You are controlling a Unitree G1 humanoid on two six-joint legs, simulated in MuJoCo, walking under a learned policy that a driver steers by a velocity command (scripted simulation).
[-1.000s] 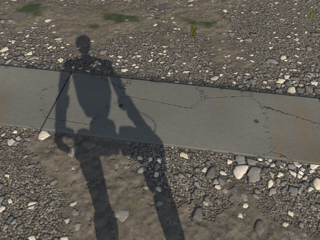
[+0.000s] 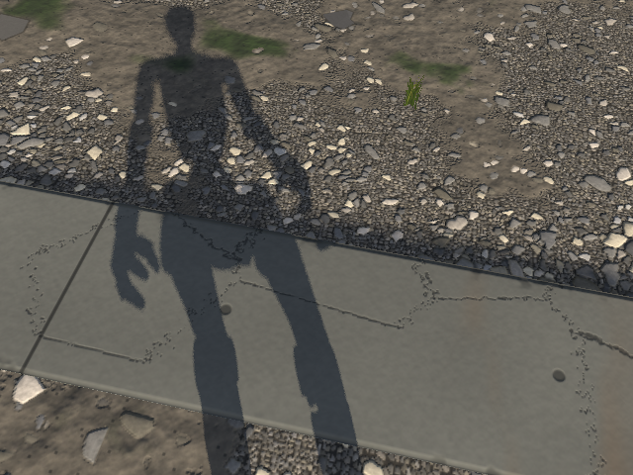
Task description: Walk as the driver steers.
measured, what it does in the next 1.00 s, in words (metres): walks ahead: right foot, then left foot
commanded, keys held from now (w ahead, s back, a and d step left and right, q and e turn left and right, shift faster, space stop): s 0.12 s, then w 0.40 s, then no key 0.48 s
